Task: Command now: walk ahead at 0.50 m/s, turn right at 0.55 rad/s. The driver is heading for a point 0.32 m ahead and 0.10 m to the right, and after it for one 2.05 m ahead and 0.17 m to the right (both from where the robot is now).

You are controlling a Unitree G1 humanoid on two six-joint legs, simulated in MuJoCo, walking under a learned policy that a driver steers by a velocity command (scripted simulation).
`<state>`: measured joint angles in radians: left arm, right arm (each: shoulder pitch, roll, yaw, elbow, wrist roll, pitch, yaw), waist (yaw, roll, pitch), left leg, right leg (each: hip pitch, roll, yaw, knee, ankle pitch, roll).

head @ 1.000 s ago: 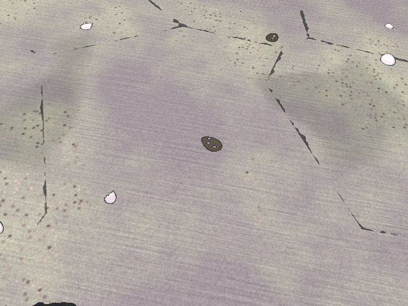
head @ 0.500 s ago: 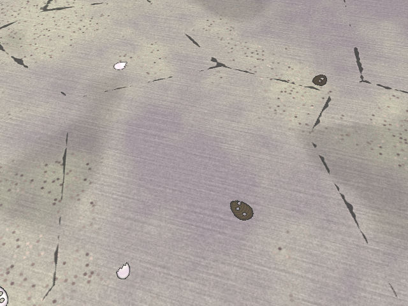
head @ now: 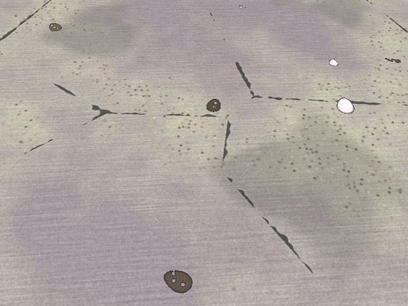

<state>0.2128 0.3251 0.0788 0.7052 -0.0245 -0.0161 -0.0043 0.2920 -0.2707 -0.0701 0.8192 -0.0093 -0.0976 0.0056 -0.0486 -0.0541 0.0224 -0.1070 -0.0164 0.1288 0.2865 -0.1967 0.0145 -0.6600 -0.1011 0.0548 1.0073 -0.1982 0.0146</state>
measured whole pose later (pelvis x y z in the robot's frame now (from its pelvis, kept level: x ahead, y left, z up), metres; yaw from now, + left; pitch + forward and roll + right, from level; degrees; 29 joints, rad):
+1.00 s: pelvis +0.30 -0.07 -0.02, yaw -10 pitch +2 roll -1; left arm 0.21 0.29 0.08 0.72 0.02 0.03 0.04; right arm 0.12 -0.31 -0.07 0.70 0.01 0.02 0.00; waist 0.01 0.03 0.03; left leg -0.45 -0.03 -0.12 0.71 -0.33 -0.01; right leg -0.25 0.05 -0.05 0.57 -0.36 -0.04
